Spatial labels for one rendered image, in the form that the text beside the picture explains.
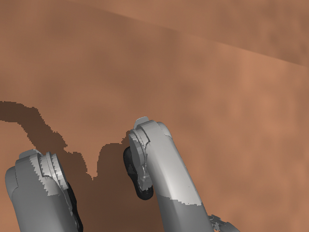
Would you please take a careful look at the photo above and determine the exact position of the left robot foot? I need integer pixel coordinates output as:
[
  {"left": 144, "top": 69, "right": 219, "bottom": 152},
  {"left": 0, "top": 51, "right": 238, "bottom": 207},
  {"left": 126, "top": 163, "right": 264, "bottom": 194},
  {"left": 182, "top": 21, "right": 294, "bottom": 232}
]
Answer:
[{"left": 67, "top": 182, "right": 83, "bottom": 232}]

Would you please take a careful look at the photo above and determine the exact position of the right robot foot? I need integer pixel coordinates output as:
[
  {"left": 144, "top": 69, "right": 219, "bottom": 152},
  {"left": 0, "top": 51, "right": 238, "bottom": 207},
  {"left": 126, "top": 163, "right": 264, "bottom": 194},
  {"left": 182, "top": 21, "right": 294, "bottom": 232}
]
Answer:
[{"left": 123, "top": 147, "right": 154, "bottom": 200}]

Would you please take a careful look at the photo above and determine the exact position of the right robot hand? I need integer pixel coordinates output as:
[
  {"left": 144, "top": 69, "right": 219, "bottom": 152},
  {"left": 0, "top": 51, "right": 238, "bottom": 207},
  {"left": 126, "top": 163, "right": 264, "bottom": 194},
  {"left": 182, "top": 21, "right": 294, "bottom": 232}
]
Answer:
[{"left": 208, "top": 215, "right": 240, "bottom": 232}]

